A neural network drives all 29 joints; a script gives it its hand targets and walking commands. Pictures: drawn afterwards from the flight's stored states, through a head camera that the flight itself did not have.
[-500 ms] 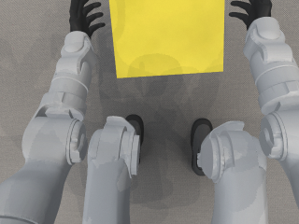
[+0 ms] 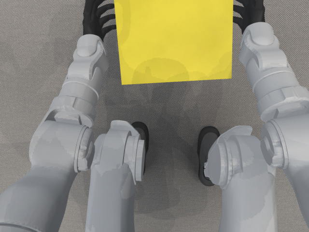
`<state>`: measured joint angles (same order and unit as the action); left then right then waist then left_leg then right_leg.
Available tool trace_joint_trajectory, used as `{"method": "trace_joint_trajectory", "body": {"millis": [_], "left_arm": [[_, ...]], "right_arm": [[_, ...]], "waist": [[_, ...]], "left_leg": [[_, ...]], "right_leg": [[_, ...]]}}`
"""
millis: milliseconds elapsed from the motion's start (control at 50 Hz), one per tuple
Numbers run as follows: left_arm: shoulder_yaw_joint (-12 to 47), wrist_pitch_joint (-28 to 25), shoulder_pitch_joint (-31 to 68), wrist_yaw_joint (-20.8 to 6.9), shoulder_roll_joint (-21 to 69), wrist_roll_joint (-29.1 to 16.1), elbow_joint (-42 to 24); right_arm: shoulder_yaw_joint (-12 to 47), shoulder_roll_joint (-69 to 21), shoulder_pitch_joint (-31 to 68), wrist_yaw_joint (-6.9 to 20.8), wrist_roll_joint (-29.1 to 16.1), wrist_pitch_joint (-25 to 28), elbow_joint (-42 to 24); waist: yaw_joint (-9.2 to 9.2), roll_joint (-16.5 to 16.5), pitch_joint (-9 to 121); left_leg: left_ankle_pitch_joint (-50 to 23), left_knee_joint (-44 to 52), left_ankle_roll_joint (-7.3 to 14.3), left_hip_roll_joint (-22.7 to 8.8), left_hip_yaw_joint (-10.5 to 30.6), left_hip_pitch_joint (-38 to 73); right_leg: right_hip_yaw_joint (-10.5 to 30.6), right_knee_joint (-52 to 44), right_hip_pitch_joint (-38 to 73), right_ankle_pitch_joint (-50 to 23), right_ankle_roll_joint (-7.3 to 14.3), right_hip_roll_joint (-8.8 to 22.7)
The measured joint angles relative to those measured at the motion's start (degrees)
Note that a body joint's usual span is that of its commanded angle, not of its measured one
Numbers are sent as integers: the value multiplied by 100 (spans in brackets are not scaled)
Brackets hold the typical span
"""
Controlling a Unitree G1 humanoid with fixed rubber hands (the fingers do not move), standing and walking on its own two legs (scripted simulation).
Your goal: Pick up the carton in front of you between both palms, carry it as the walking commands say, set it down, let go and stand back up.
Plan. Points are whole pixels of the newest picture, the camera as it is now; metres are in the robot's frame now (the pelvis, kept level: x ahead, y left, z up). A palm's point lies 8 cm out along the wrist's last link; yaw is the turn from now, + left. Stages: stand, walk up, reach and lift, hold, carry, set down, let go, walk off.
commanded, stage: reach and lift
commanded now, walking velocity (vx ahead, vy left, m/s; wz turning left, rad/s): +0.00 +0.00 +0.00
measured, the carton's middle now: (172, 39) +0.50 +0.02 -0.25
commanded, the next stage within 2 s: none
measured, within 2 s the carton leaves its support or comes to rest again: leaves its support in 0.34 s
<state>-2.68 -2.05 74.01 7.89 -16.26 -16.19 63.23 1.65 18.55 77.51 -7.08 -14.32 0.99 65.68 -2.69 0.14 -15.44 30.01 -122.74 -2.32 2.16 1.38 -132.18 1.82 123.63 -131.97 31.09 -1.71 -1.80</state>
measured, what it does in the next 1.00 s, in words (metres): rises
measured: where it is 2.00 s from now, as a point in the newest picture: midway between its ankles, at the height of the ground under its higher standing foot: (171, 162)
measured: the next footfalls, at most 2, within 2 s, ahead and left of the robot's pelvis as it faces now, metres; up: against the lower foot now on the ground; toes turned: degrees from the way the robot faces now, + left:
none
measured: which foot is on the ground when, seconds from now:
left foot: down 0.00-1.00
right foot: down 0.00-1.00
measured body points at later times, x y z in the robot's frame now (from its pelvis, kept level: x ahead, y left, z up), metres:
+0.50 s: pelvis +0.00 +0.00 +0.00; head +0.32 -0.01 +0.31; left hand +0.51 +0.17 -0.13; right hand +0.53 -0.13 -0.13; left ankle +0.12 +0.13 -0.34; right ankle +0.12 -0.13 -0.34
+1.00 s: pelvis +0.01 +0.00 +0.13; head +0.25 +0.00 +0.51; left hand +0.48 +0.16 +0.06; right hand +0.50 -0.14 +0.06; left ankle +0.12 +0.13 -0.34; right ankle +0.12 -0.13 -0.34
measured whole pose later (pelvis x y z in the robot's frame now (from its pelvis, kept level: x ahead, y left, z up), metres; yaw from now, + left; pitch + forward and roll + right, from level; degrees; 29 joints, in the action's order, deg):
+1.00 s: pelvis +0.01 +0.00 +0.13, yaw -1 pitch +41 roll +0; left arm -24.8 17.7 51.6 3.5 0.4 7.9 38.3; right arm -21.5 0.2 54.0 -4.6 8.4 -16.9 41.8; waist -1.7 -0.6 10.0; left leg 28.8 -99.7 -4.1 6.3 5.2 -111.6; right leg 4.8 100.3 -111.6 29.3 -3.2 -7.1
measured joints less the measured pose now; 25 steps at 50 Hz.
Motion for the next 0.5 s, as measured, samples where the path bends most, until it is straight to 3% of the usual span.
{"method": "trace_joint_trajectory", "body": {"millis": [160,280,360,500], "left_arm": [[-227,-74,372,274,273,119,385],[-600,262,424,203,284,395,349],[-537,524,144,228,285,376,-47],[-779,1038,-869,276,558,510,-1372]], "right_arm": [[-49,-187,359,-240,140,70,405],[-361,-282,492,-227,474,-209,502],[-383,-363,192,-295,462,-463,72],[-576,-612,-812,-356,544,-951,-1219]], "waist": [[-13,29,-24],[2,-14,-62],[7,-42,29],[35,-25,612]], "left_leg": [[-46,75,-11,21,2,22],[12,-92,-48,36,8,61],[94,-225,-94,79,51,78],[193,-192,-223,279,165,279]], "right_leg": [[35,-71,6,-58,-28,-63],[63,108,12,-27,-38,-141],[57,232,26,43,-45,-198],[139,191,241,149,-177,-367]]}}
